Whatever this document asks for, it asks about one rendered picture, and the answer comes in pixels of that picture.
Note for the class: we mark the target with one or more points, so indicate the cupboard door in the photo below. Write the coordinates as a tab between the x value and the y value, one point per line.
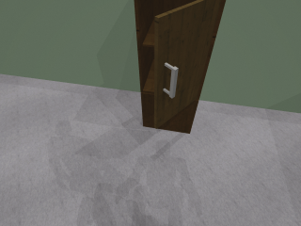
182	38

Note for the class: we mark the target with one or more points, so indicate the handle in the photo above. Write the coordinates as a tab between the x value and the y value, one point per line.
173	80

